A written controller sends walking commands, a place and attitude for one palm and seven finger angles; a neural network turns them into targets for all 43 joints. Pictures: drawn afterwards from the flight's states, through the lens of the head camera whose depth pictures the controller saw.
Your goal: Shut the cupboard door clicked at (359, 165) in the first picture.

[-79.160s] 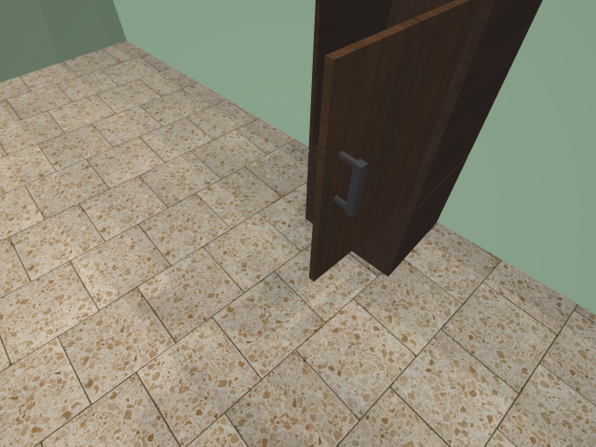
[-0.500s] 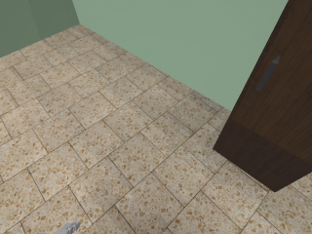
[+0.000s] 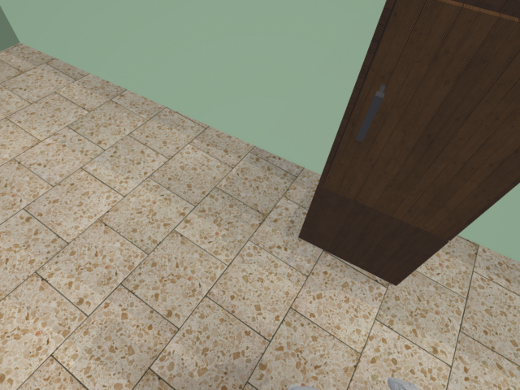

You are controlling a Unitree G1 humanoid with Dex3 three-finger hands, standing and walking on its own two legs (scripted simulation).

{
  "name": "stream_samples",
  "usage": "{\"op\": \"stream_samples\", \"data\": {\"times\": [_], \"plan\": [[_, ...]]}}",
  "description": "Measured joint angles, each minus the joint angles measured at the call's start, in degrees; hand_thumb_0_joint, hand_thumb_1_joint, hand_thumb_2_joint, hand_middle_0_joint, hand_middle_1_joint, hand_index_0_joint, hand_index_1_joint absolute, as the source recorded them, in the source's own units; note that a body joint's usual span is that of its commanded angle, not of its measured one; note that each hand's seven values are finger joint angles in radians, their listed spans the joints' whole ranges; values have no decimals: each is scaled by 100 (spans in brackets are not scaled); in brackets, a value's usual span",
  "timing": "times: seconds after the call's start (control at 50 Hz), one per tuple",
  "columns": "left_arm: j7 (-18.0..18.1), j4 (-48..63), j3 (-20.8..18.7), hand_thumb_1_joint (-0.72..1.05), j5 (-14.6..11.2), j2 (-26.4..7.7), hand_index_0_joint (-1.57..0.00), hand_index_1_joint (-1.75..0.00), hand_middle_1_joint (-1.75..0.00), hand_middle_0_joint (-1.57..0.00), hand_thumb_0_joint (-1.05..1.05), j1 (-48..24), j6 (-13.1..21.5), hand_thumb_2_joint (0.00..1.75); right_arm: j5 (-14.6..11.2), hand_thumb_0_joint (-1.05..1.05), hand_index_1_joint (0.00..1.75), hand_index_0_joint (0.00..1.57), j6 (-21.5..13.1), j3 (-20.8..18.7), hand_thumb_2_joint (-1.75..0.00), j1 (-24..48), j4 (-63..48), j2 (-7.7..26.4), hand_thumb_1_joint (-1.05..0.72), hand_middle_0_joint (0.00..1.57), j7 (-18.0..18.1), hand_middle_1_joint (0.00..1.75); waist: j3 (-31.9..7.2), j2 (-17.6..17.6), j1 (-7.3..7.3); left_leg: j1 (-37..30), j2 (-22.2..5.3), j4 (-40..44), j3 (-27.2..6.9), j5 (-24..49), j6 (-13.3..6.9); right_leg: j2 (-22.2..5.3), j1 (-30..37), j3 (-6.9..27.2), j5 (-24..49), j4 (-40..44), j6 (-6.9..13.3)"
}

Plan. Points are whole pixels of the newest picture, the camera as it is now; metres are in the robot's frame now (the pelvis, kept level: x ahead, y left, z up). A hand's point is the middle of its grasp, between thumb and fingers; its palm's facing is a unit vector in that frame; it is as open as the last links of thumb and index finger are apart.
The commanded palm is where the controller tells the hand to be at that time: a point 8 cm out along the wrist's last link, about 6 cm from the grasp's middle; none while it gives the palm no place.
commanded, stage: turn to face it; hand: left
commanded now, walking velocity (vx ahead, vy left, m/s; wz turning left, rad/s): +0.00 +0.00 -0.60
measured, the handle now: (370, 113) +0.72 -0.21 +0.00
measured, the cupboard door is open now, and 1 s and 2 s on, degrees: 2 2 2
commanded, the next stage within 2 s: take the last steps up to it in 0.60 s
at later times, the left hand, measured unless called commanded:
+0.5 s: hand (182, 380) +0.15 +0.13 -0.15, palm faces -0.24 -0.93 -0.27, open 7.4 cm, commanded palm none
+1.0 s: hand (183, 359) +0.18 +0.14 -0.16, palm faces -0.38 -0.91 -0.17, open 7.4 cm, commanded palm none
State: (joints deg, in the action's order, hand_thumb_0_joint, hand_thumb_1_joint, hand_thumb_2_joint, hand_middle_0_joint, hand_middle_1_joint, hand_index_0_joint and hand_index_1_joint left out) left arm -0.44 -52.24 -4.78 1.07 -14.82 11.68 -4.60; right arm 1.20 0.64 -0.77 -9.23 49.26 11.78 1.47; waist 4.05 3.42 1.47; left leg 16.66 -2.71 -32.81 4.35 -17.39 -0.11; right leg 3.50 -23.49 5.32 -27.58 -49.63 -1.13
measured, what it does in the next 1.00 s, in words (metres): steps on the spot, turning right: right foot, then left foot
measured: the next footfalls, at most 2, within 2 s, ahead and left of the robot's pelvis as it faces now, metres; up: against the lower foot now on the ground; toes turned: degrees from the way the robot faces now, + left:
right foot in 0.32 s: +0.01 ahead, -0.15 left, +0.00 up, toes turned -15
left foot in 0.72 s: +0.11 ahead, +0.07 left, +0.00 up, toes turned -15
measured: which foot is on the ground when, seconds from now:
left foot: down 0.00-0.32, up 0.34-0.70, down 0.72-1.00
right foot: up 0.00-0.30, down 0.32-0.72, up 0.74-1.00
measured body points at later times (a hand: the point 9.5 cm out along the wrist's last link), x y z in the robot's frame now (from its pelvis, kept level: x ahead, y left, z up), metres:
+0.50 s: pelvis +0.01 -0.04 +0.01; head +0.05 -0.07 +0.45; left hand +0.16 +0.18 -0.13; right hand -0.01 -0.31 -0.15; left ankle +0.01 +0.10 -0.65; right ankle -0.03 -0.14 -0.73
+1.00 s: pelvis +0.06 -0.03 +0.02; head +0.09 -0.01 +0.47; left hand +0.20 +0.19 -0.15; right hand -0.04 -0.25 -0.12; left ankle +0.07 +0.08 -0.73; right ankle -0.02 -0.16 -0.65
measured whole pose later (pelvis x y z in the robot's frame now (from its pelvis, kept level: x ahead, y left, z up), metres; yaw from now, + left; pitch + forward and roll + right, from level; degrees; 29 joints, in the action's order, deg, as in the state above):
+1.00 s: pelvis +0.06 -0.03 +0.02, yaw -24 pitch +1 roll -2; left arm -2.4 -56.9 -4.5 2.0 -14.3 13.2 -3.5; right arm 1.9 -1.7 -0.6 -19.3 56.7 9.2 1.8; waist 1.5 1.9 -0.9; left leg 8.4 -4.7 -20.9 8.0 -13.5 -0.5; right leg -1.6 -27.1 -0.1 -17.9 -57.9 -1.3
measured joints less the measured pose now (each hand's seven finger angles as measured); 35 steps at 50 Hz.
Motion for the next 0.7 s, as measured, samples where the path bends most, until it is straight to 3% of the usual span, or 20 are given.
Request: {"op": "stream_samples", "data": {"times": [0.06,0.14,0.26,0.32,0.38,0.44,0.48,0.58,0.66,0.7], "plan": [[-78,0,-49,91,22,-72,-20,-30,-29,-20,1,-62,-27,89,35,0,30,21,5,59,-90,-134,-17,-52,-90,21,38,30,35,-61,-8,-214,-155,264,154,74,-31,-113,-335,-332,-15,-1182,-129],[-133,56,-61,91,5,-107,-19,-30,-29,-20,1,-145,-46,89,35,0,30,21,5,57,-90,-254,47,-60,-90,21,42,30,88,-185,-21,-404,-333,500,399,153,10,-342,-382,-549,168,-1325,-232],[-153,100,1,91,10,-36,-19,-30,-29,-20,1,-325,-33,90,40,0,30,21,40,-53,-90,-397,205,51,-90,21,-22,30,163,-413,-164,-442,-597,250,764,-53,154,-502,180,-807,273,245,-150],[-158,166,72,91,20,-8,-19,-30,-29,-20,1,-347,94,90,-5,0,30,21,83,-126,-90,-537,288,160,-90,21,-59,30,97,-472,-218,-285,-701,-272,907,-355,294,-487,749,-879,1039,1536,27],[-51,122,165,91,19,186,-19,-30,-29,-20,1,-381,263,89,-53,0,30,21,258,-210,-90,-453,441,359,-90,21,-14,30,136,-713,-254,331,-523,-1836,283,-1323,342,-361,704,-825,760,1407,223],[46,96,229,91,2,324,-20,-30,-29,-20,1,-287,296,89,-55,1,30,20,316,-233,-90,-352,528,410,-90,20,18,30,124,-727,-261,873,-261,-2978,-30,-1177,397,-335,857,-715,931,1709,237],[84,45,251,91,0,360,-20,-30,-29,-20,1,-213,283,89,-49,1,30,20,300,-221,-90,-303,528,376,-90,20,-11,30,84,-663,-266,1075,-204,-3150,-109,-865,430,-310,970,-641,1071,1958,260],[94,-91,261,91,36,394,-20,-30,-29,-21,1,-45,260,89,-46,1,30,20,260,-178,-90,-251,490,209,-91,20,-55,30,-64,-465,-229,1028,-139,-2400,-231,-586,452,-241,1129,-496,1204,2264,266],[85,-186,226,90,56,387,-20,-30,-30,-21,1,55,239,89,-63,1,30,20,205,-133,-90,-209,490,80,-90,20,-38,30,-138,-316,-132,571,-45,-1222,-218,-525,402,-189,1130,-363,1133,2178,205],[93,-242,201,90,31,367,-20,-30,-30,-21,1,107,211,89,-71,0,30,20,125,-97,-90,-221,479,33,-90,20,-20,30,-172,-266,-113,176,2,-333,-189,-9,363,-151,1073,-304,1013,1983,135]]}}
